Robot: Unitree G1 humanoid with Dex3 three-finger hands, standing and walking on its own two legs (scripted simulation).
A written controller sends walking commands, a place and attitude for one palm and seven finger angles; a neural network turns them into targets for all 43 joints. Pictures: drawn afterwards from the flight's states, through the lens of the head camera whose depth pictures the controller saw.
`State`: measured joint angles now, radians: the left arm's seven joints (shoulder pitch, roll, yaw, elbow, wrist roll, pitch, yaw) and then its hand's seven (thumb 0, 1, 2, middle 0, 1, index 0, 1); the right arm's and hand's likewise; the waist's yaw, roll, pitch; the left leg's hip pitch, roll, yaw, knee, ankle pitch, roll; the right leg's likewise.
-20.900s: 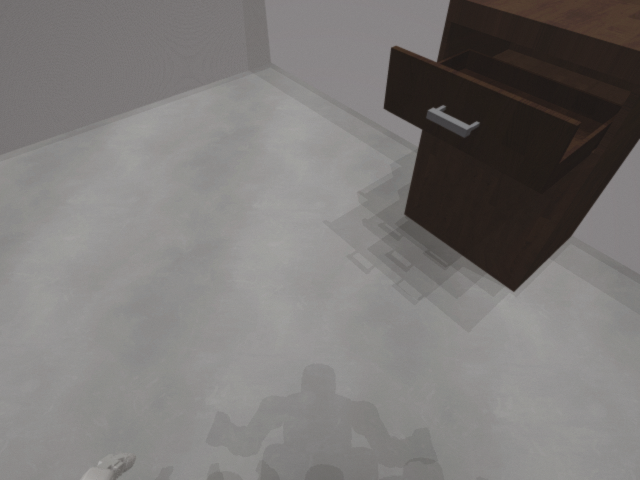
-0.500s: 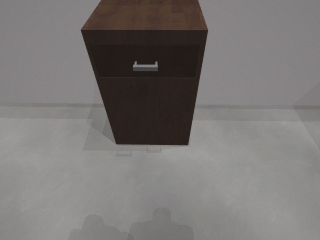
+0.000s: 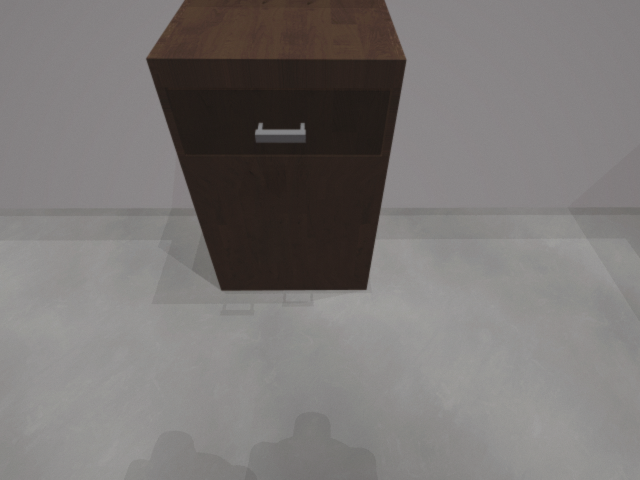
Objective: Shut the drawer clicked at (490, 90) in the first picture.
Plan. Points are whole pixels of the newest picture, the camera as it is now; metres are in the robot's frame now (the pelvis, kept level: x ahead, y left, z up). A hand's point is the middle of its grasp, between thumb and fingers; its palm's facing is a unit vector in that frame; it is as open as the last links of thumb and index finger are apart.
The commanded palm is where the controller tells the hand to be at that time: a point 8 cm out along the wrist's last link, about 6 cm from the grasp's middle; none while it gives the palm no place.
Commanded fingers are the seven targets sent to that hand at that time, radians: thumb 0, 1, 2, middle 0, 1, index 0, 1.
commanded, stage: look to check the result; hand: left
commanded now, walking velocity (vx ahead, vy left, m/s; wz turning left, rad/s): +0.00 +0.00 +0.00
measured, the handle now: (281, 131) +0.86 +0.14 -0.05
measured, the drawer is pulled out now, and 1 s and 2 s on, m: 0.00 0.00 0.00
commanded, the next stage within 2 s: stand and wait in 0.52 s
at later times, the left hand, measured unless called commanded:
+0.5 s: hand out of the picture +0.00 +0.16 -0.18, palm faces +0.03 -0.98 -0.18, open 7.4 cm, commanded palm none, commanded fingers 0.00 0.90 0.90 -0.20 -0.30 -0.20 -0.30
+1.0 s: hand out of the picture +0.04 +0.17 -0.17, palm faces +0.02 -0.97 -0.22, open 7.4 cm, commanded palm none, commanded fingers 0.00 0.90 0.90 -0.20 -0.30 -0.20 -0.30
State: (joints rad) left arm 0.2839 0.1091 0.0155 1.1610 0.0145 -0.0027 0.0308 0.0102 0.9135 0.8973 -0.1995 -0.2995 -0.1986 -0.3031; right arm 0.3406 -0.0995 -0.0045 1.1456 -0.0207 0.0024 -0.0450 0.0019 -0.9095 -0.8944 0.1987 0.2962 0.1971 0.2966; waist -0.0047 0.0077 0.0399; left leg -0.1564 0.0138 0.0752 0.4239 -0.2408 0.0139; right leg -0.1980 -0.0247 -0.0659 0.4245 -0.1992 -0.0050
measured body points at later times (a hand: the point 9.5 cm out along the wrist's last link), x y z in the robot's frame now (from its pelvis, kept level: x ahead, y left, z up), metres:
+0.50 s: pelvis +0.01 -0.01 +0.00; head +0.02 -0.01 +0.45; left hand +0.00 +0.21 -0.16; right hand -0.02 -0.22 -0.16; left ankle -0.01 +0.11 -0.74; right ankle +0.02 -0.12 -0.74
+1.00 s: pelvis +0.01 -0.02 +0.00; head +0.02 -0.02 +0.45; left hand +0.04 +0.22 -0.15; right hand +0.01 -0.25 -0.16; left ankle -0.01 +0.11 -0.74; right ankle +0.02 -0.12 -0.74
